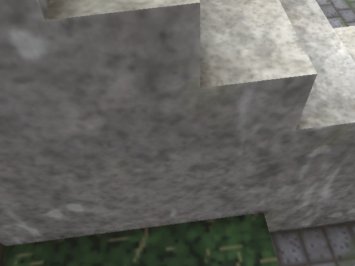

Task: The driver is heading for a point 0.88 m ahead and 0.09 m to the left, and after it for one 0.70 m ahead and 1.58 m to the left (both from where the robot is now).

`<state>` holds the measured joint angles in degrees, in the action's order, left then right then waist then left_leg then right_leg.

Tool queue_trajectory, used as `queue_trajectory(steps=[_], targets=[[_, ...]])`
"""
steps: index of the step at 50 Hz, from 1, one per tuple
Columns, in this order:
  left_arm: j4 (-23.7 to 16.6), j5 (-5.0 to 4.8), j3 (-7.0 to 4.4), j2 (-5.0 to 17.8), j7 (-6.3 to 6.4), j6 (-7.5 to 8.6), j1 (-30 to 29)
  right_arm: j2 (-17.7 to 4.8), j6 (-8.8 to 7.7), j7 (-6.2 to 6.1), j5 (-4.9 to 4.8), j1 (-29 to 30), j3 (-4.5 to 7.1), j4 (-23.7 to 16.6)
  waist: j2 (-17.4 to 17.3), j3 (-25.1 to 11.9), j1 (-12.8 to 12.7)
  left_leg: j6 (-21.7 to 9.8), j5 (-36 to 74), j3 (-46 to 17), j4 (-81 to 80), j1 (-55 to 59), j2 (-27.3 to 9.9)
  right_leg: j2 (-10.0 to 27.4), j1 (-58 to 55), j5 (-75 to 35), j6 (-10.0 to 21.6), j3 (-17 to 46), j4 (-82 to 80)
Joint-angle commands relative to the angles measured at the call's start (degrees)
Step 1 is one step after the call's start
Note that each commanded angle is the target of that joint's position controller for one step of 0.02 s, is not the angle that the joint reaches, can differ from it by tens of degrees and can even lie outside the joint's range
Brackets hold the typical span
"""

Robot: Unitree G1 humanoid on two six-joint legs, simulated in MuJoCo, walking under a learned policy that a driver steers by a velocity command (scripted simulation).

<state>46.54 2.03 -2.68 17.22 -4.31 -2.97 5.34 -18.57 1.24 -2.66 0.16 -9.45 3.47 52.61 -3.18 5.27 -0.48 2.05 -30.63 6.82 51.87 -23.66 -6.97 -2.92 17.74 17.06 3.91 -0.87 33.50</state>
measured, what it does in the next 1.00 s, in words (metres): steps to the right: right foot, then left foot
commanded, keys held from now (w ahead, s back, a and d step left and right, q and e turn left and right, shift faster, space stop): w+e+shift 0.22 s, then w+q+shift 0.78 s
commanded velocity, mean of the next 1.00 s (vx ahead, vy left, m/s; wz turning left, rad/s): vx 0.23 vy -0.41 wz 0.11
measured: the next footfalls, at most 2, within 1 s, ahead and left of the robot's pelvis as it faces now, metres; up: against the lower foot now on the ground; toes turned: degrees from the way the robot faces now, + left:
right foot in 0.40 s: +0.06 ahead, -0.32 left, +0.00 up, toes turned -16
left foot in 0.64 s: +0.13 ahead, -0.18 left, +0.00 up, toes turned +0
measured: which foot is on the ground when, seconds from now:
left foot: down 0.00-0.44, up 0.46-0.62, down 0.64-1.00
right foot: down 0.00-0.10, up 0.12-0.38, down 0.40-0.60, up 0.62-1.00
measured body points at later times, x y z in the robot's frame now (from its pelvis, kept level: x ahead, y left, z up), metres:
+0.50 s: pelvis +0.04 -0.14 -0.02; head +0.08 -0.17 +0.43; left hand +0.29 +0.00 -0.12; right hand -0.11 -0.42 -0.16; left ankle +0.03 +0.06 -0.72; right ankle +0.02 -0.31 -0.73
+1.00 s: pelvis +0.10 -0.31 -0.05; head +0.15 -0.27 +0.40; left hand +0.26 -0.03 -0.16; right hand +0.20 -0.61 -0.14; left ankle +0.09 -0.18 -0.73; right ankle +0.11 -0.50 -0.71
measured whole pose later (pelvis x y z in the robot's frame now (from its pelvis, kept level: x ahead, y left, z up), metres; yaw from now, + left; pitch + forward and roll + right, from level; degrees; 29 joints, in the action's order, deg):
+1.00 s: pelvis +0.10 -0.31 -0.05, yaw +9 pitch +3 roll -2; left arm 43.2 2.9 -3.0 17.8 -4.3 -0.9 1.9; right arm -18.0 -0.6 -4.6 2.4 -13.1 6.2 50.2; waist 1.9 3.8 3.5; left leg -0.5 -28.8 -9.1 57.5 -31.0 3.0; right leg -2.2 28.8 -2.4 -3.3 10.7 59.2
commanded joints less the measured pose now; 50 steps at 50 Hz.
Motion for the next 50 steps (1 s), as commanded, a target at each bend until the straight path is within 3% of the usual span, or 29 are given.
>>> queue_trajectory(steps=[1, 3, 5, 6, 7, 9, 12, 15, 18, 20, 21, 22, 24, 25, 26, 27, 28, 29, 30, 31, 32, 33, 34, 36, 38, 39, 43, 46, 50], targets=[[-5.2, 0.68, -1.75, 9.3, -1.46, -0.71, -7.3, -10.1, 0.02, -2.02, -0.97, -3.5, 2.40, 0.6, 15.1, -4.9, 2.5, -2.8, 5.0, -2.4, -4.8, -1.4, 3.2, 7.2, -3.8, -23.3, 11.1, 12.7, -12.2], [-5.6, 0.42, -1.02, 8.1, -2.38, -0.07, -7.0, -8.0, -0.13, -2.35, -1.00, -6.4, 1.75, 3.4, 12.6, -6.7, 2.7, -3.9, 10.6, -0.2, -14.4, 8.4, 6.1, 5.6, -1.0, -24.3, 9.3, 13.0, -11.6], [-8.7, -0.38, 0.13, 7.0, -2.64, 0.11, -12.0, -8.0, -0.68, -2.76, 0.52, -17.7, 1.72, 8.5, 5.1, -9.0, 8.5, -4.4, 23.2, -5.0, -31.7, 29.1, 0.2, 2.3, 13.1, -9.2, 4.5, 13.2, -2.6], [-9.3, -0.43, 1.04, 3.1, -2.11, 0.50, -7.7, -12.8, -0.55, -3.34, 2.02, -16.5, 2.55, 7.7, -6.0, -11.5, 5.8, -5.6, 17.5, -21.9, -35.6, 35.0, -16.8, -1.9, 20.9, 7.5, 1.5, 9.7, 14.8], [-9.1, 1.87, 1.34, 4.7, -1.90, 0.00, -4.4, -15.3, -0.03, -4.82, 1.69, -17.0, 2.88, 7.8, -7.5, -12.4, 4.2, -12.4, 13.4, -36.6, -41.6, 30.7, -30.2, 1.5, 27.7, 9.0, -0.4, 8.1, 24.6], [-9.9, 2.42, 0.09, 7.9, -2.76, -0.50, -7.6, -11.9, -0.10, -5.16, 0.72, -10.1, 3.07, 8.7, -3.7, -6.3, 0.5, -9.6, 6.8, -26.9, -42.7, 24.1, -25.6, 8.6, 28.4, 0.3, 0.0, 12.4, 31.4], [-8.2, 1.30, 0.11, 5.9, -4.99, -0.90, -6.1, -8.6, -1.07, -2.60, 0.55, -9.9, 3.08, 10.0, -4.7, -3.6, -0.8, -5.5, 14.4, -9.8, -37.0, 20.2, -15.7, 8.6, 24.6, -4.2, -1.7, 11.5, 29.7], [-9.3, -0.26, 0.99, 1.7, -5.75, -1.05, -11.4, -12.4, -1.64, -1.43, 1.33, -14.7, 4.28, 12.4, -7.1, 2.3, 1.8, -6.3, 13.1, -5.9, -39.4, 13.7, -13.6, 5.5, 20.7, -4.0, -2.3, 9.1, 18.5], [-5.9, -1.11, 0.73, -0.9, -4.20, 0.91, -8.1, -12.7, -2.81, -0.07, 3.02, -9.1, 5.26, 10.1, -9.0, -1.7, -0.1, -5.3, 26.4, 5.7, -33.8, 1.6, -4.2, 1.0, -0.2, -19.6, -3.5, 0.4, 13.4], [-1.7, -0.91, 0.53, -1.5, -4.21, 0.47, -3.1, -10.7, -3.26, 1.01, 2.13, -5.4, 5.63, 8.3, -8.7, -3.8, -1.5, -4.9, 11.3, 3.6, -28.1, -3.7, -4.4, 2.6, -8.4, -33.6, -2.2, -1.3, 9.3], [-0.2, -0.72, 0.19, -0.6, -3.72, 0.52, -0.3, -10.2, -3.20, 1.01, 1.82, -2.6, 5.36, 7.4, -7.1, -4.8, -3.5, -4.9, 12.5, 1.6, -25.3, -5.5, -4.9, 2.6, -10.9, -33.9, -1.9, -2.6, 7.2], [0.7, 0.91, -0.34, 0.5, -2.93, 1.33, -1.1, -7.4, -2.54, 1.44, 1.93, -5.3, 4.63, 7.6, 0.4, -5.6, -1.8, -3.3, 10.2, 5.1, -17.8, -8.5, -1.1, 0.0, -17.0, -34.2, -3.1, -7.2, 3.1], [4.3, 2.67, -1.32, 1.7, -2.30, 3.20, 7.0, -4.4, -2.73, 1.14, 3.52, -10.9, 3.74, 7.4, 12.3, -8.3, -4.1, 2.1, 1.1, 13.6, 1.0, -21.3, 10.0, -2.9, -35.1, -36.7, -2.9, -14.8, -5.6], [3.8, 2.15, -1.72, 2.1, -2.61, 4.11, 7.1, -5.3, -2.60, 0.27, 3.50, -11.2, 3.84, 6.4, 20.6, -9.8, -5.6, 1.6, -11.4, 9.5, 11.2, -30.1, 10.6, 3.1, -39.5, -34.0, -0.9, -6.1, -4.0], [0.6, 1.69, -3.01, 6.2, -1.62, 4.49, 4.3, -4.9, -2.43, -0.30, 2.32, -11.3, 3.08, 4.1, 33.3, -14.5, -5.8, 0.3, -13.5, 4.1, 15.7, -33.0, 9.5, 13.2, -36.0, -18.7, 2.6, 8.0, -7.0], [-2.4, 2.04, -2.73, 4.1, 0.05, 4.48, -1.1, -6.9, -2.23, 0.09, 1.43, -9.9, 3.61, 3.1, 31.4, -16.1, -3.8, -0.5, -7.0, 2.4, 14.6, -25.4, 6.4, 17.4, -25.6, -10.8, 4.7, 12.5, -12.7], [-4.8, 2.16, -2.34, 1.5, 1.31, 4.38, -9.4, -8.2, -1.63, 0.67, 0.70, -14.8, 4.53, 4.4, 27.6, -16.3, 2.7, -2.0, -2.3, 1.7, 11.1, -14.1, 4.1, 16.8, -15.9, -10.9, 5.0, 9.9, -11.7], [-7.2, 1.60, -2.59, 1.1, 2.24, 4.59, -20.9, -7.8, -0.77, 0.91, 0.81, -24.6, 5.19, 7.1, 23.2, -15.2, 12.9, -5.0, 3.2, -1.8, 3.4, 4.1, 0.2, 14.3, -0.4, -10.5, 2.2, 4.4, -6.6], [-8.8, 1.17, -2.63, 0.2, 3.08, 4.14, -29.4, -7.4, 0.50, 0.46, 1.86, -37.8, 6.13, 12.1, 15.0, -13.5, 23.3, -7.6, 13.1, -4.0, -8.9, 25.4, -1.7, 6.8, 16.8, -6.8, -1.6, -4.3, 5.1], [-10.2, 1.79, -2.58, 1.2, 3.72, 2.94, -31.6, -8.5, 1.34, 0.06, 3.27, -45.1, 6.93, 14.4, 2.8, -6.9, 27.2, -8.1, 12.1, -12.8, -17.4, 33.4, -2.2, 1.2, 31.0, 4.4, -2.3, -3.6, 24.2], [-10.2, 2.39, -1.59, -1.9, 2.53, 1.86, -24.3, -7.0, 1.56, 0.59, 2.94, -38.4, 5.11, 12.9, -3.6, -1.2, 17.3, -5.2, -2.8, -20.8, -24.7, 22.5, -2.3, -0.1, 33.7, 3.4, -1.0, 2.8, 41.3], [-10.3, 1.27, -0.70, -4.9, 0.38, 0.30, -9.1, -9.6, 1.86, 0.65, 0.83, -18.6, 4.29, 5.2, -9.0, -1.2, 2.9, -7.4, -19.7, -39.7, -41.5, 6.9, -8.8, -0.8, 27.6, -4.3, -2.0, 5.9, 34.6], [-6.8, 1.29, -0.79, -2.6, -0.10, -0.35, -2.2, -12.0, 2.11, 0.28, 1.09, -7.2, 4.71, 0.1, -8.7, 1.9, -1.6, -11.4, -20.2, -45.3, -43.2, -2.2, -12.0, -1.4, 22.7, -6.6, -4.3, 3.5, 38.3], [-2.7, 1.98, -1.50, 1.3, -0.22, -0.08, 1.1, -7.1, 0.84, 0.56, 1.29, -0.7, 3.50, -1.7, -1.2, 0.9, -2.2, -15.2, -0.8, -34.7, -34.4, -6.2, -7.8, -0.2, 17.5, -13.7, -7.1, 3.6, 44.6], [-3.5, 2.73, -1.05, 0.7, 0.55, 0.43, -2.2, -5.9, -1.28, -0.12, 1.19, -3.1, 3.36, -1.2, 0.2, -2.2, 0.6, -16.6, 15.3, -28.2, -26.4, -2.7, -5.0, 0.1, 17.7, -17.2, -7.7, 4.4, 44.5], [-4.3, 3.72, -1.29, 2.1, 0.75, 0.80, -4.9, -6.6, -1.94, -1.19, 1.12, -5.4, 3.98, 1.4, -0.4, -3.8, 1.5, -16.2, 12.1, -29.5, -22.6, 2.4, -4.8, 1.7, 21.0, -19.8, -7.6, 9.1, 45.3], [-7.0, 3.41, -0.76, 2.1, 0.72, 1.92, -8.8, -6.1, -2.36, -2.59, 1.20, -9.2, 3.92, 1.3, -1.9, -6.5, 4.1, -15.5, 6.6, -31.8, -18.0, 8.0, -2.5, 2.1, 23.0, -22.1, -6.6, 12.0, 35.7], [-6.7, 1.82, -0.72, 1.9, 0.01, 2.21, -6.6, -8.3, -2.54, -2.18, 1.67, -4.8, 4.33, -3.6, -1.3, -7.1, 3.2, -15.9, 12.8, -33.6, -12.3, 3.8, -0.4, -0.3, 19.4, -20.0, -7.6, 9.8, 33.2], [-7.5, -0.65, -0.18, 2.2, 0.03, 3.53, -5.0, -8.4, -2.27, -2.22, 2.88, -1.8, 4.67, -7.5, -6.0, -8.9, 4.2, -13.0, 16.4, -33.9, -5.4, 1.4, 2.5, -0.6, 12.4, -18.7, -7.3, 9.5, 17.6]])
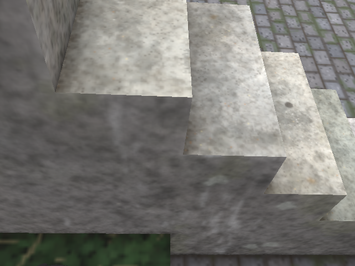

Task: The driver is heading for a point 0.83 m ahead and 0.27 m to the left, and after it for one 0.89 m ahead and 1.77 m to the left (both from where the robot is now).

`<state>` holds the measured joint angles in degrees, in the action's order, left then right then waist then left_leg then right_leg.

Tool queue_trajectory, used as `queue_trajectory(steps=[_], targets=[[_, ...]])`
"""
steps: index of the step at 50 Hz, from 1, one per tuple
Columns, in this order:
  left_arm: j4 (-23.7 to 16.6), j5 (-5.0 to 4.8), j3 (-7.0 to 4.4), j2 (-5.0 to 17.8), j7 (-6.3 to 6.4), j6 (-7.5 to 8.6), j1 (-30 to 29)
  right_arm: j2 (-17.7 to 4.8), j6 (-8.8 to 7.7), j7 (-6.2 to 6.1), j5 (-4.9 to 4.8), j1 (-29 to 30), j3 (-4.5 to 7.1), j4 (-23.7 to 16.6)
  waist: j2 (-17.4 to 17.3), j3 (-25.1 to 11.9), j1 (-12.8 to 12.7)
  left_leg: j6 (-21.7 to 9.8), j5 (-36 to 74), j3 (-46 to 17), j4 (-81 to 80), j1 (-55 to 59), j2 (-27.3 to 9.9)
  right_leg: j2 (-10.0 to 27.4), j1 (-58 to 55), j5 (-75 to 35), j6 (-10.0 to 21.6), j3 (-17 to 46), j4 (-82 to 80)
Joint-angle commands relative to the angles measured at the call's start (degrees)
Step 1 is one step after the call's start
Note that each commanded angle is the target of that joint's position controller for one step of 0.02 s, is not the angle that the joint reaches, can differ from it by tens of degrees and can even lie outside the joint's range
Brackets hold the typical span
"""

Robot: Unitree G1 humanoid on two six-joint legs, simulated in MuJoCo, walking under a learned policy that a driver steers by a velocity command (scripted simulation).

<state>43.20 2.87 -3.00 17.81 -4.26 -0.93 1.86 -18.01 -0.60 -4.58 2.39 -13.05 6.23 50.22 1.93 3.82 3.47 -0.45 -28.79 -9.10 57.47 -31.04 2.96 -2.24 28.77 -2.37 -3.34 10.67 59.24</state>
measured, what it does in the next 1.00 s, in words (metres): goes down, turning left: right foot 0.25 m lower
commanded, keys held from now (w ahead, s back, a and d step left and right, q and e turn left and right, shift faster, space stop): w+q+shift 0.78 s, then w+shift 0.22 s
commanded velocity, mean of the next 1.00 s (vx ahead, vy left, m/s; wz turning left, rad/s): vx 0.12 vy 0.19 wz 0.90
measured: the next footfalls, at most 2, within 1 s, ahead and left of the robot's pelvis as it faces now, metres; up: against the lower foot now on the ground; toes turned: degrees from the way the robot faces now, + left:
right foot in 0.16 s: +0.04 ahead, -0.19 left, -0.25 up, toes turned +12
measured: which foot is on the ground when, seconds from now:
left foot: down 0.00-0.14, up 0.16-1.00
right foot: up 0.00-0.14, down 0.16-1.00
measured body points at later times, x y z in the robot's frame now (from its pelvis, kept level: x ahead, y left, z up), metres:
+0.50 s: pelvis +0.02 -0.18 -0.22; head +0.05 -0.20 +0.23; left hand -0.06 +0.05 -0.35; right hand +0.27 -0.29 -0.34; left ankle -0.01 -0.12 -0.68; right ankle +0.00 -0.20 -0.93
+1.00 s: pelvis -0.04 -0.19 -0.21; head -0.03 -0.21 +0.24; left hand -0.27 -0.04 -0.34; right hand +0.23 -0.15 -0.29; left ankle -0.16 -0.11 -0.54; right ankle +0.00 -0.20 -0.93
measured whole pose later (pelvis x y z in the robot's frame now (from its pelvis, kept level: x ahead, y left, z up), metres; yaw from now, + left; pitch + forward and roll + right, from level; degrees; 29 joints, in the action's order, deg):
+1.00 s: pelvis -0.04 -0.19 -0.21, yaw +50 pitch -2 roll +0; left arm 58.2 5.3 -1.7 11.9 6.4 -2.1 25.0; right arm -4.2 9.5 0.9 1.8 -3.0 -0.2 32.2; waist -2.9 0.7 3.1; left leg -10.4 -23.3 -5.8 139.7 -56.0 0.5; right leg 10.8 9.9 21.3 5.0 -36.7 35.1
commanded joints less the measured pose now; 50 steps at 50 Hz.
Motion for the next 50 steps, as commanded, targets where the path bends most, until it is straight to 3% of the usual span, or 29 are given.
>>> queue_trajectory(steps=[1, 2, 4, 6, 7, 8, 9, 10, 11, 12, 13, 14, 15, 16, 17, 19, 20, 23, 27, 28, 31, 33, 34, 37, 39, 42, 45, 47, 50], targets=[[-4.2, -1.96, 0.48, 1.2, 0.18, 1.76, -0.6, -8.2, -0.38, -0.73, 1.19, 3.1, 1.70, -5.9, -13.0, -8.0, 0.0, -9.3, 17.3, -17.4, -9.1, 7.0, -6.3, -1.1, -2.1, -0.4, 0.4, -2.1, -13.1], [-5.1, -4.40, 1.15, 0.2, 1.15, 2.72, 1.7, -4.8, 1.26, -1.27, -1.28, 7.5, 0.90, -5.8, -17.3, -8.8, -3.9, -6.4, 19.7, -9.0, -3.9, 1.6, -0.6, 3.1, -13.0, -3.8, 0.5, -1.0, -25.8], [-1.0, -4.84, 1.49, -0.7, 2.81, 2.37, 6.1, -3.2, 2.55, -2.06, -0.35, 6.0, 0.38, -7.8, -7.2, -6.4, -2.2, -2.5, 15.5, -3.0, 5.4, 2.5, 5.4, 2.9, -20.6, -31.3, -2.6, -7.1, -51.0], [3.9, -5.74, 2.07, -1.6, 3.54, 1.84, 11.7, -1.2, 2.18, -3.14, -0.01, 3.3, -0.26, -9.6, 1.4, -3.9, -0.8, -0.3, -0.9, -1.2, 16.2, -2.7, 9.2, 8.9, -32.0, -52.4, -4.0, -5.8, -67.1], [5.7, -4.57, 2.44, -1.3, 3.63, 1.70, 14.6, -1.4, 2.50, -3.15, -0.80, 2.2, -0.08, -9.7, 5.7, -2.4, -1.6, 0.8, -11.7, 1.2, 29.3, -12.5, 10.7, 12.7, -40.3, -54.9, -4.8, -3.9, -67.5], [7.3, -3.30, 2.56, 1.3, 3.65, 2.29, 18.5, -0.5, 3.02, -2.64, -1.03, 1.3, 0.48, -10.1, 10.0, -1.3, -1.2, 1.6, -19.1, 5.5, 49.1, -23.5, 12.1, 14.5, -45.5, -66.4, -8.7, -2.8, -54.7], [9.4, -4.37, 3.12, 3.0, 4.15, 2.20, 24.6, 6.1, 2.70, -1.96, -3.01, 0.6, -1.30, -11.6, 16.1, -4.9, -1.5, 1.0, -25.8, 10.1, 69.8, -35.3, 13.3, 13.7, -48.3, -95.8, -16.4, -6.6, -31.8], [8.8, -1.87, 1.48, 9.9, 3.95, 4.40, 24.6, 9.8, 0.99, -3.16, -5.04, -6.5, -3.06, -13.7, 26.2, -8.7, 3.0, -0.3, -18.8, 14.1, 74.3, -37.7, 8.0, 21.3, -45.7, -105.6, -12.1, -7.1, -23.0], [7.3, -3.26, 1.29, 6.9, 4.48, 3.86, 19.9, 8.1, 0.19, -3.70, -3.74, -5.8, -3.48, -10.9, 22.8, -8.4, 3.2, -1.3, -12.8, 14.7, 80.6, -44.1, 7.2, 17.9, -46.4, -101.1, -13.1, -8.5, -20.7], [5.4, -3.29, 1.91, 4.8, 6.12, 2.56, 19.2, 5.6, -0.37, -3.40, -1.74, -0.6, -3.50, -10.7, 18.8, -7.1, -0.2, -1.6, -7.6, 15.0, 79.8, -45.3, 7.1, 16.0, -42.3, -87.3, -11.8, -10.1, -23.7], [3.6, -1.53, 2.31, 2.8, 8.06, 1.74, 16.8, 4.2, -0.61, -2.94, -1.00, 1.5, -3.22, -10.4, 17.4, -9.0, -1.1, -1.8, -4.4, 16.4, 79.7, -41.3, 5.0, 15.9, -38.7, -82.3, -11.2, -11.9, -26.8], [3.1, 0.03, 2.42, 3.6, 11.19, 0.72, 15.5, 5.5, -0.07, -2.06, 0.11, 12.0, -4.16, -15.7, 18.4, -8.5, -0.3, -1.6, -0.8, 11.6, 85.0, -41.7, 2.2, 22.3, -32.4, -62.9, -1.2, -5.2, -28.2], [3.8, 0.93, 2.22, 4.3, 13.67, -0.16, 12.5, 1.8, 1.10, -0.74, 1.54, 14.5, -3.25, -15.7, 9.5, -8.0, 1.0, -1.4, 0.9, 4.2, 94.7, -42.1, -0.6, 29.1, -29.1, -48.2, 4.5, 0.9, -29.9], [3.7, 1.15, 3.27, 3.0, 13.63, -1.50, 11.6, 0.4, 2.45, -0.29, 0.95, 13.1, -3.89, -14.5, 0.1, -6.4, 1.3, -0.9, 3.9, 8.3, 88.0, -40.7, 1.0, 25.3, -27.4, -34.8, 3.0, -4.2, -34.9], [4.2, 1.05, 3.87, 0.1, 11.54, -1.40, 14.1, 0.7, 3.78, 0.39, -0.55, 11.2, -4.21, -13.8, -3.8, -1.8, -0.6, -0.2, 6.5, 12.1, 80.6, -40.5, 1.0, 18.5, -24.5, -26.3, 0.6, -10.0, -33.2], [5.6, -0.75, 4.50, 0.1, 10.97, 0.44, 16.5, 2.6, 5.84, 0.31, -1.59, 12.8, -5.09, -14.7, -1.1, -0.4, -2.5, 1.4, 9.4, 15.4, 60.9, -31.8, 0.8, 11.9, -18.6, -21.1, -1.7, -16.1, -35.0], [6.8, -0.76, 4.60, 0.8, 11.04, 0.77, 16.7, 3.1, 6.61, -0.09, -2.09, 12.9, -5.27, -15.3, 2.9, -1.0, -2.7, 2.0, 10.8, 16.7, 57.9, -28.4, 0.8, 11.7, -17.1, -22.2, -0.1, -17.0, -34.8], [6.4, -0.57, 4.06, 1.7, 12.64, 0.77, 17.2, 2.2, 7.01, -0.44, -0.94, 9.6, -4.59, -14.8, 5.3, -5.7, -3.1, 2.6, 13.2, 14.1, 58.7, -29.2, -0.9, 16.4, -26.3, -28.3, 4.3, -13.9, -31.5], [6.0, -0.49, 3.10, 1.7, 12.64, 0.76, 17.7, 4.4, 6.64, -0.11, 0.79, 10.1, -4.45, -15.4, -2.6, -5.0, -4.6, 2.8, 7.9, 12.6, 58.7, -30.8, -4.2, 20.0, -31.1, -23.9, 9.0, -13.9, -35.0], [9.8, 0.22, 1.55, 3.6, 12.94, 0.62, 27.3, 1.1, 8.15, 1.21, 1.73, 8.5, -2.79, -14.1, -10.7, -6.8, -5.8, 1.6, 6.5, 13.0, 65.8, -34.4, -2.4, 24.0, -39.9, -33.0, 4.1, -8.3, -32.0], [12.7, 2.38, 0.51, 3.7, 12.12, -0.03, 28.1, 2.9, 9.01, 5.44, -0.60, 8.8, -3.01, -16.2, -2.0, -6.6, -4.0, -2.3, 8.4, 7.7, 67.1, -35.5, -3.7, 23.6, -42.2, -20.9, 0.3, -13.3, -33.1], [11.8, 2.01, 0.73, 1.6, 11.21, -0.64, 24.5, 3.1, 8.89, 6.74, -1.42, 9.3, -2.79, -16.9, -2.4, -5.7, -2.4, -4.1, 9.3, 10.5, 71.7, -28.8, -2.2, 23.1, -34.4, -10.4, 0.2, -17.3, -35.6], [11.7, 1.65, 0.56, 2.2, 10.99, -0.57, 23.5, 3.3, 9.45, 7.12, -1.43, 10.6, -2.88, -17.9, -3.8, -3.4, -1.3, -4.6, 9.2, 9.8, 70.4, -27.8, -3.5, 24.5, -30.8, -4.2, 0.7, -18.7, -37.7], [11.8, 1.89, 0.12, 3.4, 10.11, -0.73, 21.6, 5.2, 9.70, 6.95, -1.86, 11.8, -3.25, -19.6, -4.3, -0.9, -0.2, -5.4, 10.0, 9.2, 73.9, -28.3, -3.7, 25.9, -26.8, 2.1, 3.8, -21.2, -39.6], [12.8, 1.71, 0.53, 1.6, 10.23, -0.96, 22.6, 7.1, 9.74, 6.95, -1.64, 13.0, -3.75, -21.1, -3.4, -0.2, 0.3, -7.0, 10.9, 7.7, 73.1, -30.4, -4.4, 26.9, -27.2, 12.5, 3.9, -22.9, -41.2], [13.3, 1.77, 0.30, 3.0, 10.60, -0.63, 23.6, 8.2, 9.56, 6.71, -1.03, 13.1, -4.20, -21.6, -1.7, 0.1, 1.1, -8.5, 9.9, 4.9, 72.9, -29.7, -3.6, 28.7, -23.9, 21.0, 5.5, -23.8, -43.5], [13.4, 1.76, -0.15, 3.5, 10.65, -0.64, 25.1, 9.1, 9.72, 5.22, -0.36, 13.5, -4.57, -22.0, -0.5, -0.2, 0.8, -9.3, 7.3, 4.4, 79.0, -35.0, -2.8, 30.4, -26.9, 26.3, 6.6, -23.4, -45.3], [14.6, 2.69, -0.05, 2.2, 10.95, -1.24, 27.8, 11.0, 9.33, 4.72, -0.15, 16.6, -5.52, -24.2, 0.1, 0.0, -0.2, -10.3, 4.9, 2.5, 87.2, -43.4, -2.4, 32.7, -31.8, 25.2, 6.7, -22.2, -45.5], [13.5, 2.50, -0.48, 3.0, 10.93, -0.73, 26.5, 11.7, 8.69, 5.65, -0.84, 15.6, -5.98, -24.4, -0.7, -0.6, 1.6, -10.2, 4.9, 1.2, 84.4, -42.3, -2.5, 32.5, -28.3, 29.1, 5.8, -24.5, -45.8]])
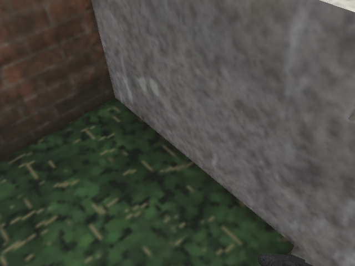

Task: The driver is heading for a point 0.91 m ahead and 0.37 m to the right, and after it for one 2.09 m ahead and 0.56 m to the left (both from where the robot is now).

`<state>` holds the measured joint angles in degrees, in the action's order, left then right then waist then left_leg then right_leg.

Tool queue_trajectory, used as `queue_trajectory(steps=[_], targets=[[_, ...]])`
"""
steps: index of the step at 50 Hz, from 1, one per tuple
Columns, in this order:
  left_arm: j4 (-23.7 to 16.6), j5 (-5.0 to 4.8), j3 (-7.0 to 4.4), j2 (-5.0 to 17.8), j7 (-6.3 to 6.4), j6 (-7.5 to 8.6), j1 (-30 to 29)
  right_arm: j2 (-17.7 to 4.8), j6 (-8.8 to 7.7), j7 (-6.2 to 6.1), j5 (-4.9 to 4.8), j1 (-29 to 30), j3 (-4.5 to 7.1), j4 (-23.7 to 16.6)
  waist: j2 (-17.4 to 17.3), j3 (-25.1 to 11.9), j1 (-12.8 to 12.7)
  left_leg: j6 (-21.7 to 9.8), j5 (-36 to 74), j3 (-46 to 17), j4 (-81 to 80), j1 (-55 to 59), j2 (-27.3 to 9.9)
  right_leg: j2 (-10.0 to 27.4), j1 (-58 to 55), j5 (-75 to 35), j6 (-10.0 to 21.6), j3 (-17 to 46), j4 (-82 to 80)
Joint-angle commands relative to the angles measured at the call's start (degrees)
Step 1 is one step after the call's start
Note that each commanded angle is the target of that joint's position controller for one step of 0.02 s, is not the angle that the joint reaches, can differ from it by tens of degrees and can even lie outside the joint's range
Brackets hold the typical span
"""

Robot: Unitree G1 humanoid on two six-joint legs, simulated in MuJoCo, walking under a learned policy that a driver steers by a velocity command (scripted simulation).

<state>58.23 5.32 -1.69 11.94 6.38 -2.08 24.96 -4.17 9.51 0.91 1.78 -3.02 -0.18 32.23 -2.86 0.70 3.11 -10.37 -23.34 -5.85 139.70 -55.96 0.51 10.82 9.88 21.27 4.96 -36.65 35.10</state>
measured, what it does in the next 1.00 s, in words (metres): steps to the left, turning right: left foot 0.25 m higher, then right foot 0.26 m lower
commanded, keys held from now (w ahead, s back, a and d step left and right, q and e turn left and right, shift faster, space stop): w+shift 0.28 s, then w+e+shift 0.72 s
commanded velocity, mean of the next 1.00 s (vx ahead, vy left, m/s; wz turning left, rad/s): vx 0.27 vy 0.42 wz -0.40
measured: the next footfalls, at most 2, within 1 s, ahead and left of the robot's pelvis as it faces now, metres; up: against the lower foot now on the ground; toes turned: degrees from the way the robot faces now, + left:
left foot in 0.36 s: +0.12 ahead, +0.31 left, +0.25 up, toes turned -2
right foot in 0.74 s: -0.04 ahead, +0.16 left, +0.00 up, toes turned -13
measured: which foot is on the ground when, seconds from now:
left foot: up 0.00-0.34, down 0.36-0.66, up 0.68-0.94, down 0.96-1.00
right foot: down 0.00-0.38, up 0.40-0.72, down 0.74-0.98, up 1.00-1.00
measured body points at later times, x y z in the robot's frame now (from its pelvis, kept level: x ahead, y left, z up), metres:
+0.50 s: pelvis +0.02 +0.17 +0.09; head +0.04 +0.17 +0.53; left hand +0.19 +0.44 -0.03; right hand +0.12 -0.05 -0.02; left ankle +0.08 +0.30 -0.47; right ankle -0.05 +0.07 -0.56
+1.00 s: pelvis +0.11 +0.22 +0.04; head +0.16 +0.21 +0.49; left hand +0.13 +0.46 -0.10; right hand +0.36 +0.01 +0.03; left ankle +0.21 +0.29 -0.48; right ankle -0.07 +0.17 -0.68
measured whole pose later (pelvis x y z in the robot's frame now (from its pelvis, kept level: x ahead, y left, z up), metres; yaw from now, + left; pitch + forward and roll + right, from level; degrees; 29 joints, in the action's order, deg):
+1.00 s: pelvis +0.11 +0.22 +0.04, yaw -25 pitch +2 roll +1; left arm 47.8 2.9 -5.5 9.4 0.3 -0.5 30.0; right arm -0.1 1.6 -1.2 -0.7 7.8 -6.2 22.4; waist 2.8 4.4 -6.5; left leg -3.3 -49.2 3.0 100.7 -57.1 -0.5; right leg -3.5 3.4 16.3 3.1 10.1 30.3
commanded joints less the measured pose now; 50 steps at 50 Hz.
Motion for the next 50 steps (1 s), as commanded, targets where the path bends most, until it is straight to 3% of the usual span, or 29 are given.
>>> queue_trajectory(steps=[1, 13, 15, 16, 17, 18, 19, 20, 21, 23, 24, 26, 28, 30, 33, 34, 35, 36, 38, 39, 41, 43, 44, 45, 46, 47, 48, 49, 50], targets=[[-2.7, 0.34, -2.12, 9.5, 0.34, 0.56, 2.3, -1.5, -1.43, 0.11, -0.73, 4.9, 0.34, -6.4, 5.1, 1.9, 2.4, -0.1, 0.1, -2.0, 3.4, -16.5, 0.1, 19.7, -7.8, 4.6, -2.1, 22.9, -21.6], [-7.6, 0.73, -5.49, 12.9, 0.29, -0.68, -1.9, 0.2, -2.21, -1.16, -1.87, 8.6, -0.15, -9.7, 10.1, 3.0, 1.8, 2.8, -11.9, -3.0, -5.3, -19.8, -4.6, 21.8, -11.8, -2.1, 2.4, 17.8, -28.0], [-9.3, -1.00, -5.75, 13.4, 0.41, -0.62, -4.0, -0.9, -2.68, 0.26, -2.47, 4.2, -0.82, -9.7, 11.1, 1.6, 3.5, 1.1, -23.9, -7.4, -11.5, -17.3, -6.2, 21.9, -12.9, -9.3, 2.1, 18.7, -28.3], [-11.5, -3.95, -6.35, 16.7, -0.28, -1.25, -10.2, -0.5, -2.41, 0.64, -4.22, -2.7, -2.33, -8.8, 9.5, 0.9, 8.9, -0.3, -32.0, -1.4, -41.2, -4.6, -9.4, 18.8, -6.7, -0.5, -0.7, 12.5, -33.9], [-12.8, -5.59, -6.50, 17.0, -0.14, -1.87, -11.0, -2.8, -1.97, 1.36, -4.08, -6.3, -2.46, -6.5, 8.7, -0.5, 7.9, -1.6, -37.0, 4.6, -56.3, 14.7, -5.5, 15.4, 4.4, 0.6, -1.8, 11.7, -36.7], [-11.6, -7.35, -6.62, 17.6, 0.11, -2.73, -9.2, -3.2, -0.46, 1.87, -1.87, -9.0, -1.73, -3.8, 4.1, 2.5, 5.6, -3.7, -28.9, 17.0, -54.6, 23.3, 2.3, 13.2, 11.3, -1.2, 0.7, 11.5, -38.7], [-8.9, -7.26, -6.53, 15.3, 0.46, -4.88, -4.7, -2.3, -0.48, 3.04, -1.30, -14.2, -2.02, 0.1, -2.2, 4.1, 6.8, -7.4, -17.6, 10.3, -68.5, 24.5, 4.7, 8.2, 11.7, -1.8, -1.0, 11.9, -26.3], [-14.6, -5.80, -5.26, 11.8, -1.28, -7.59, -10.6, -9.0, -2.01, 3.80, -2.42, -10.7, -1.16, -3.3, -30.1, 6.6, 11.9, -12.4, -36.9, -18.5, -103.0, 6.2, 1.1, -6.7, 12.5, 14.2, -4.3, 14.1, -5.4], [-19.2, -6.22, -5.21, 9.5, -2.62, -7.94, -12.8, -12.7, -3.13, 2.95, -2.65, -6.4, 0.11, -6.0, -39.5, 4.4, 11.0, -16.8, -47.3, -35.3, -118.9, 8.6, -4.4, -11.9, 19.5, 24.0, -3.7, 26.6, 21.0], [-24.6, -4.81, -4.28, 4.0, -4.99, -5.79, -20.0, -17.5, -6.88, -0.20, -0.34, -1.7, 2.65, -5.7, -27.4, -2.2, 7.7, -13.8, -41.8, -38.8, -116.3, 19.6, -7.7, -19.1, 31.3, 20.2, -1.7, 45.9, 49.5], [-23.4, -3.10, -3.86, 3.2, -4.29, -3.67, -14.5, -15.7, -8.26, -1.94, 0.76, 3.5, 3.22, -5.1, -19.3, -5.1, 0.8, -12.8, -43.8, -39.3, -109.3, 18.6, -9.8, -17.1, 28.8, 16.7, -0.9, 46.1, 54.7], [-19.5, -0.83, -5.33, 9.3, -2.68, -2.52, -6.4, -5.9, -8.50, -3.35, -1.02, 9.9, 1.47, -4.1, -6.1, -4.4, -4.8, -8.4, -32.1, -28.5, -93.0, 13.0, -10.6, -12.9, 19.2, 8.3, -1.4, 41.8, 53.7], [-19.9, -1.54, -5.15, 9.5, -2.00, -3.16, -6.6, -3.0, -8.84, -4.39, -1.66, 10.0, 0.23, -3.3, -3.5, -4.6, -4.9, -7.4, -5.5, -19.3, -81.8, 13.7, -12.1, -11.4, 16.5, 4.8, -1.3, 42.3, 48.2], [-21.1, -3.05, -4.31, 7.2, -2.14, -2.75, -7.1, -4.4, -9.16, -4.94, 0.18, 2.9, 0.55, -2.9, -0.3, -3.8, -3.0, -5.6, 14.4, -13.6, -75.7, 20.8, -13.0, -9.2, 17.1, 7.7, -1.1, 42.6, 30.8], [-13.4, -3.84, -3.41, 3.9, -3.62, -2.23, 8.6, -2.0, -6.29, -5.33, 0.71, 2.3, -0.35, -3.4, 8.9, -2.4, -10.2, 1.0, 12.8, 7.5, -59.6, 19.0, -2.6, -6.3, -8.4, -42.4, -3.1, 30.7, -27.6], [-8.8, -3.25, -2.44, 1.5, -4.51, -2.48, 12.5, -0.2, -6.38, -4.62, 0.48, 2.0, -0.92, -4.5, 18.5, -0.8, -10.7, -0.5, -11.2, 12.0, -45.0, 10.9, 2.2, -4.5, -18.3, -61.6, -3.0, 31.0, -37.4], [-6.9, -3.13, 0.22, -2.3, -4.72, -2.98, 10.8, 2.7, -7.29, -3.13, 0.02, 1.1, -2.21, -5.6, 20.1, 0.9, -7.7, -0.3, -19.9, 15.1, -28.5, 5.2, 5.6, -4.2, -20.5, -66.7, -4.5, 29.8, -38.0], [-7.7, -0.81, 2.32, -3.3, -4.30, -2.84, 11.4, 6.2, -7.43, -0.34, -1.12, 5.0, -3.19, -8.0, 17.3, -2.0, -7.4, 1.8, -18.6, 16.1, -9.6, -3.0, 5.7, -4.0, -26.2, -68.6, -5.3, 29.6, -29.2], [-9.2, 2.64, 2.08, 3.3, -3.75, -2.21, 13.9, 8.8, -8.34, 1.32, -5.01, 19.2, -4.39, -18.4, 15.0, 0.8, -8.4, 7.0, -16.1, 13.5, 19.1, -27.1, 6.4, 2.5, -29.4, -110.1, -5.2, 43.3, -10.3], [-10.7, 1.94, -1.15, 8.2, -2.71, 0.53, 13.4, 6.7, -9.55, 0.67, -2.22, 14.4, -5.17, -21.2, 20.4, 2.7, -4.4, 8.4, -10.2, 9.5, 15.2, -36.1, 1.2, 6.6, -32.2, -116.4, -2.5, 53.0, -5.6], [-10.9, 1.00, -3.79, 12.9, -0.97, 3.51, 15.5, 0.3, -9.71, -0.53, 2.33, 20.0, -4.19, -21.2, 8.0, -1.4, -7.4, 7.4, -12.9, 7.4, 15.4, -40.6, 0.5, 7.4, -34.3, -98.7, 4.6, 56.2, -10.4], [-11.8, -1.17, -4.48, 11.8, -0.50, 4.29, 11.3, 1.3, -9.16, 0.83, 1.89, 23.5, -4.12, -22.3, 2.4, -2.3, -3.6, 5.9, -10.0, 5.5, -3.9, -31.9, -2.5, 8.6, -25.6, -90.9, 5.8, 55.4, -16.5], [-13.9, -1.69, -4.40, 8.9, -0.75, 3.42, 4.3, 4.5, -8.37, 0.57, 1.22, 26.2, -5.33, -21.4, -2.7, -4.7, -2.9, 5.8, -7.4, 8.5, -19.9, -14.7, -1.2, 3.2, -14.1, -82.4, 3.4, 50.0, -23.1], [-18.0, -1.54, -6.28, 13.3, -1.58, 3.83, 0.8, 3.5, -8.68, 0.01, -1.67, 24.1, -5.87, -22.7, 2.8, -3.1, -4.0, 5.8, -9.5, 9.6, -37.6, 0.0, -3.5, 6.4, -5.4, -86.5, 3.8, 53.7, -29.4], [-18.2, -1.41, -6.77, 13.4, -2.39, 3.29, -1.4, 4.2, -8.25, -1.51, -3.50, 19.5, -5.59, -21.4, 8.1, -3.1, -1.8, 4.4, -15.4, 9.7, -44.3, 10.2, -1.2, 6.0, -3.0, -105.5, 2.1, 50.5, -27.8], [-18.6, -1.77, -7.39, 14.4, -3.67, 2.81, -4.0, 3.0, -7.70, -2.91, -4.30, 8.6, -4.35, -16.5, 14.9, -8.1, 2.0, 1.7, -21.8, 9.1, -47.9, 22.3, 3.3, 3.0, -2.1, -122.7, 1.4, 46.1, -17.8], [-18.5, -2.84, -8.15, 14.7, -5.17, 3.10, -1.3, -1.7, -8.28, -3.35, -4.63, 0.2, -1.64, -13.5, 15.2, -17.4, 3.5, 0.1, -23.1, 6.6, -56.3, 32.1, 7.6, 1.4, -5.3, -127.2, 3.1, 48.1, -4.7], [-21.2, -3.97, -8.47, 17.0, -6.82, 4.57, 0.2, -9.2, -10.46, -2.73, -2.56, -9.3, 0.45, -12.8, -3.0, -28.2, 9.3, -7.7, 20.3, -15.5, -60.7, 57.2, -7.8, -2.9, 9.6, -93.2, 1.2, 48.2, 18.1], [-25.8, -2.15, -7.77, 10.8, -10.13, 5.00, -10.7, -15.7, -7.78, -4.32, -1.72, -8.8, 1.55, -10.9, -29.2, -30.9, 11.2, -15.3, 43.8, -38.3, -98.8, 49.7, -19.1, -22.7, 19.6, 10.7, -3.9, 43.4, 48.3]])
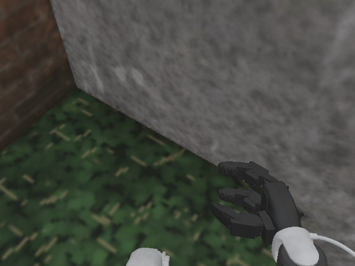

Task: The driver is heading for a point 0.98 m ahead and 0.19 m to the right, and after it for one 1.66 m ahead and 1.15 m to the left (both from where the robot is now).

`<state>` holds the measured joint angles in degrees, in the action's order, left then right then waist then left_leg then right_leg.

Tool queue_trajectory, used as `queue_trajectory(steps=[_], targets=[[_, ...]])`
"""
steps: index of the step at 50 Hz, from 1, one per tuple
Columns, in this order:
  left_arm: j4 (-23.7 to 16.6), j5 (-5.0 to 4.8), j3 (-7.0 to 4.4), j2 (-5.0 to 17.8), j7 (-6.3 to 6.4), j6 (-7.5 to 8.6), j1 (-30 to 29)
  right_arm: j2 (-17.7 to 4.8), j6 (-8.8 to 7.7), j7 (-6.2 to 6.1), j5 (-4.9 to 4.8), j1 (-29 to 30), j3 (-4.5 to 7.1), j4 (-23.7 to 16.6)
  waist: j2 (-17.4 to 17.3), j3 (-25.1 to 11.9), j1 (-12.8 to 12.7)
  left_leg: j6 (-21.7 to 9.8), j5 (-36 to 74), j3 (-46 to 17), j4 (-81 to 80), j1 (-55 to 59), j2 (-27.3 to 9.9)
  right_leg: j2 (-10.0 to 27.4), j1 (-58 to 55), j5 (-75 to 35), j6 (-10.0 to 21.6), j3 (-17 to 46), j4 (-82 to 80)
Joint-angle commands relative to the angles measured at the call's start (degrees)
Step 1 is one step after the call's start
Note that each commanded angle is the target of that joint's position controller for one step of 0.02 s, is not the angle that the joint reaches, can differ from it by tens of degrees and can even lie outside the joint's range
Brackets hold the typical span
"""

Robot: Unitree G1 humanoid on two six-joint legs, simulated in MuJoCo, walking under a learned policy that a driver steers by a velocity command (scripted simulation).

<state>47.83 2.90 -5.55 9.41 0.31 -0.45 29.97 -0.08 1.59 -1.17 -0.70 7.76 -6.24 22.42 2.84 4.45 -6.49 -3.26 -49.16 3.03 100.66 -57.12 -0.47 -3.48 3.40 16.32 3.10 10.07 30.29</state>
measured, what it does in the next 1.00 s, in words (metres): steps to the right, turning right: right foot 0.25 m lower, then left foot 0.25 m higher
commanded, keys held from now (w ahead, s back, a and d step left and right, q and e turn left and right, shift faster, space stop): w+e+shift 0.16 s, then e+shift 0.36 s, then shift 0.02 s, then q+shift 0.46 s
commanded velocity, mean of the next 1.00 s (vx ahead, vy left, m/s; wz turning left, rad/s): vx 0.18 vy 0.01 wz -0.45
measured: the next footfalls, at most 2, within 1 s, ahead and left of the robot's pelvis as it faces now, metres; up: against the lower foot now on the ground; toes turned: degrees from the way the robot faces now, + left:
right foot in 0.66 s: +0.05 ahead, -0.25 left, -0.25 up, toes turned -41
left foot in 1.00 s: +0.26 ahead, -0.12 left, +0.00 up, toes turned -35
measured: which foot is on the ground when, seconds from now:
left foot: down 0.00-0.66, up 0.68-0.98, down 1.00-1.00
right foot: up 0.00-0.64, down 0.66-1.00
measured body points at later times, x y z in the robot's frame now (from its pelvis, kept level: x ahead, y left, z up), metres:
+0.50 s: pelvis +0.06 -0.04 +0.17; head +0.06 -0.07 +0.62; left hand +0.35 +0.15 +0.12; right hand +0.05 -0.36 +0.06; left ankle +0.06 +0.12 -0.52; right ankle +0.02 -0.14 -0.50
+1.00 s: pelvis +0.19 -0.20 -0.01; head +0.17 -0.20 +0.44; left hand +0.40 -0.03 -0.13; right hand +0.17 -0.44 -0.13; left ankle +0.23 -0.10 -0.50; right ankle +0.05 -0.23 -0.72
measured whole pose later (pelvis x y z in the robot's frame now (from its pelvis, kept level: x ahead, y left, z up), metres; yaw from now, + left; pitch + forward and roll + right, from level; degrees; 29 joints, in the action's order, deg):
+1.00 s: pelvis +0.19 -0.20 -0.01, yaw -29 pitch -2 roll +2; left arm 52.7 -0.7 -0.5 13.0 2.8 -5.4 14.0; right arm -7.4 3.6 -6.8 3.7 -11.9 -1.3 44.7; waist -0.2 -1.4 7.2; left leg -9.3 -50.9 1.3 106.5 -44.3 6.6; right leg 9.4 3.6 9.0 2.1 -16.8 36.3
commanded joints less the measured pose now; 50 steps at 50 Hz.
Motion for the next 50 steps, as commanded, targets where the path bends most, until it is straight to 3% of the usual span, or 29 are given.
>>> queue_trajectory(steps=[1, 2, 3, 4, 5, 7, 9, 11, 15, 20, 21, 22, 24, 27, 29, 32, 33, 34, 35, 36, 38, 40, 41, 43, 45, 47, 48, 49, 50], targets=[[-17.8, 1.94, -4.04, 10.7, -5.17, 0.82, -16.4, -15.9, 1.01, -3.92, 0.03, -11.8, 7.61, -0.3, -27.7, -31.9, 14.2, -23.9, 58.5, -51.0, -68.5, 41.7, -19.4, -6.6, 31.3, 17.4, -3.4, 2.0, 71.2], [-17.5, 2.61, -3.73, 9.2, -4.59, -2.49, -14.8, -10.7, 0.87, -5.28, -0.31, -5.1, 6.51, 1.9, -22.2, -22.7, 7.9, -21.5, 39.5, -46.4, -66.5, 35.3, -19.7, -2.2, 35.5, 15.5, -2.8, 0.0, 72.9], [-14.3, 1.51, -3.63, 9.8, -1.74, -5.62, -11.7, -7.7, 0.51, -4.56, 1.47, -3.9, 6.42, 5.5, -11.6, -13.1, 3.2, -13.7, 33.3, -43.1, -62.0, 29.3, -23.6, 0.3, 38.0, 10.9, -2.6, -0.9, 70.9], [-13.8, 2.33, -2.31, 9.1, -0.16, -7.71, -13.7, -5.0, 1.15, -4.40, 1.82, -4.7, 6.02, 8.5, -7.3, -4.4, 2.1, -9.1, 19.5, -36.2, -60.6, 21.1, -19.9, 3.4, 38.6, 4.5, -2.6, -2.7, 69.7], [-12.5, 2.01, -1.69, 7.7, 0.89, -8.82, -12.5, -4.0, 1.31, -4.18, 1.60, -1.5, 5.98, 8.5, -9.6, -1.7, 0.3, -7.8, 11.8, -29.0, -60.8, 16.1, -19.6, 2.6, 37.8, -1.1, -2.7, -5.6, 74.9], [-13.1, -0.30, -1.64, 8.9, 0.05, -9.14, -14.4, -6.5, 0.56, -3.38, 1.58, -1.2, 7.21, 11.0, -12.1, -0.3, -1.3, -3.7, 6.6, -18.0, -63.5, 11.5, -19.7, 1.9, 36.1, -7.2, -2.0, -7.8, 75.1], [-16.4, -2.93, -0.28, 6.8, -2.51, -7.21, -20.2, -10.7, -0.85, -1.22, 3.69, -5.2, 8.63, 14.0, -15.3, -2.0, -0.6, -1.3, -12.9, -12.9, -69.8, 14.7, -18.9, 2.7, 41.2, -7.1, -2.5, -10.6, 70.6], [-18.2, -3.69, -0.80, 10.4, -4.69, -6.79, -24.3, -14.4, -2.52, -0.70, 3.58, -8.9, 10.03, 16.5, -7.8, -1.3, 0.4, 0.9, -9.5, -9.3, -76.7, 17.3, -20.6, 2.3, 40.3, -10.5, -2.0, -13.4, 61.8], [-15.4, -2.75, -1.78, 12.8, -6.58, -5.80, -21.8, -20.0, -5.88, -0.21, 3.48, -13.4, 12.45, 19.7, -5.7, -1.7, 1.0, 0.8, 6.9, 1.2, -79.2, 33.0, -19.2, 4.0, 34.5, -12.4, -3.6, -12.5, 41.9], [-16.2, -3.52, -2.30, 13.8, -7.58, -3.72, -24.8, -22.9, -3.47, 0.93, 3.01, -14.7, 13.20, 19.2, -6.6, -1.9, 2.9, 1.4, 16.7, 12.1, -74.5, 45.4, -16.6, 3.4, 24.4, -9.7, -2.9, -17.5, 15.2], [-16.4, -1.09, -2.52, 13.0, -7.44, -3.44, -29.6, -22.5, -4.10, 0.51, 2.37, -16.8, 13.32, 19.6, -10.9, -0.1, 5.7, 0.8, 18.5, 6.3, -71.8, 50.1, -23.7, 9.5, 32.2, -24.5, -2.9, -8.0, 22.3], [-15.1, -0.54, -3.00, 13.8, -7.91, -3.24, -28.5, -22.5, -5.08, -0.23, 2.67, -16.2, 12.93, 20.3, -9.5, -3.0, 4.4, 0.0, 17.4, 3.5, -69.6, 48.5, -29.6, 10.9, 33.1, -35.5, -2.8, -3.3, 30.6], [-14.1, -0.74, -3.74, 15.0, -6.65, -2.55, -27.4, -22.4, -5.65, -0.37, 2.95, -15.6, 12.79, 19.3, -6.7, -3.2, 4.2, -0.4, 17.8, 4.6, -67.9, 48.3, -32.0, 10.6, 35.7, -27.8, -3.3, -5.0, 34.1], [-11.2, 0.39, -1.37, 10.9, -5.25, 0.55, -29.6, -20.9, -5.06, -1.74, 4.89, -22.1, 11.76, 20.9, -7.5, -1.9, 10.0, 4.8, 21.2, 13.7, -57.1, 52.0, -25.7, 12.4, 33.0, -24.3, -3.5, -8.1, 8.6], [-5.2, -0.78, -0.13, 9.1, -4.86, 1.59, -26.2, -21.0, -3.56, -3.38, 4.78, -26.5, 12.01, 22.8, -5.3, -2.5, 13.9, 4.9, 21.7, 15.5, -48.0, 52.6, -22.8, 11.2, 25.8, -36.4, -4.6, -10.7, -5.4], [7.6, -0.59, 0.38, 10.6, -4.06, 3.00, -7.2, -19.7, -0.26, -4.85, 1.38, -23.6, 11.31, 22.1, 4.4, -4.7, 6.3, 4.1, 24.5, 17.2, -21.2, 43.9, -17.0, 11.7, 3.8, -61.8, -3.8, -12.5, -26.7], [13.1, 0.46, -0.20, 14.5, -3.81, 3.55, 3.3, -18.2, 0.60, -5.02, -1.74, -20.2, 10.54, 22.4, 12.2, -5.0, 0.6, 4.3, 21.2, 19.3, -6.6, 34.1, -10.6, 10.5, -11.2, -72.3, -3.7, -17.0, -33.4], [15.9, 0.77, 0.46, 17.7, -4.94, 4.39, 6.2, -14.1, 1.94, -5.18, -3.55, -25.1, 9.97, 23.9, 24.4, -8.9, 3.3, 3.7, -16.9, 19.1, 20.5, 15.9, 0.8, 17.0, -26.2, -113.3, -2.5, -10.4, -16.2], [15.4, -0.06, -0.91, 28.1, -4.51, 4.69, 13.3, -8.9, 1.42, -4.03, -4.92, -23.7, 7.81, 21.7, 35.8, -15.6, 2.1, 2.4, -23.3, 9.1, 35.5, -10.0, 3.4, 22.8, -45.4, -147.9, 0.6, -11.7, 10.3], [13.4, -2.02, -0.38, 25.5, -2.34, 3.59, 12.9, -9.9, -0.58, -4.29, -4.63, -17.6, 6.87, 21.8, 24.2, -20.4, -0.7, 0.9, -15.9, 0.9, 40.7, -15.1, 5.0, 23.8, -43.0, -141.9, 0.0, -7.4, 13.5], [6.0, -1.21, 1.88, 20.1, 1.03, 0.37, 0.7, -9.7, -3.26, -4.36, -1.81, -18.6, 6.28, 25.5, 7.4, -24.3, 3.1, 0.8, -1.4, -3.7, 43.9, -16.1, 3.5, 29.5, -33.4, -110.2, 7.4, -4.2, 7.8], [-1.7, -2.40, 2.45, 18.0, 4.04, -0.74, -14.5, -11.0, -1.15, -5.99, 2.35, -19.8, 6.07, 24.0, 6.9, -21.0, 8.5, 2.0, 2.9, -5.5, 47.5, -9.7, -0.4, 43.3, -13.0, -80.7, 18.4, -1.1, -2.9], [-3.0, -3.28, 2.69, 17.0, 4.87, -0.88, -19.6, -13.1, 0.52, -7.06, 3.91, -18.4, 6.83, 22.6, 7.0, -14.0, 11.5, 2.5, -0.8, -7.1, 46.7, -8.5, -0.7, 44.0, -5.1, -67.1, 18.5, -1.2, -9.1], [-1.2, -2.89, 3.92, 14.1, 4.30, -1.86, -19.4, -15.9, 1.72, -6.67, 3.78, -16.9, 7.49, 21.3, -0.2, -4.0, 14.1, 0.5, -0.7, -3.9, 36.8, -5.7, 1.8, 34.6, 1.8, -56.3, 12.2, -13.2, -13.4], [0.5, -2.64, 3.77, 15.1, 4.09, -2.42, -18.6, -13.8, 2.39, -5.87, 2.56, -19.3, 6.94, 19.7, 4.4, -0.6, 15.9, -1.2, 3.0, 2.0, 20.5, 3.1, 3.5, 25.1, 5.2, -65.2, 5.5, -24.1, -13.6], [-0.6, -2.68, 2.64, 18.5, 4.20, -2.52, -23.2, -11.7, 2.97, -6.44, 2.71, -27.4, 6.19, 21.2, 10.2, -6.4, 19.4, -5.1, -1.3, 3.1, 7.8, 18.7, 7.0, 21.2, 5.9, -92.3, 2.6, -30.1, -7.4], [-3.0, -2.62, 1.23, 23.0, 4.05, -2.72, -28.6, -14.2, 2.81, -5.88, 4.14, -36.8, 7.22, 24.0, 11.8, -11.4, 24.1, -6.7, 1.2, 0.1, 18.4, 32.1, 9.5, 24.5, 11.2, -108.5, 6.8, -29.7, 0.4], [-5.6, -3.97, 0.82, 22.6, 2.59, -3.55, -38.0, -16.2, 2.62, -5.91, 5.92, -43.8, 7.82, 24.7, 10.5, -11.5, 29.1, -9.3, -1.6, -8.8, 2.6, 35.7, 6.9, 25.0, 15.4, -104.4, 5.7, -27.7, 12.6], [-8.1, -4.86, 1.47, 16.6, 0.87, -4.85, -43.0, -17.6, 2.02, -5.99, 5.95, -43.5, 8.27, 25.6, 0.3, -4.0, 28.0, -12.9, 1.3, -21.9, -31.6, 31.0, 8.6, 15.2, 19.1, -52.3, 2.3, -21.0, 33.2]])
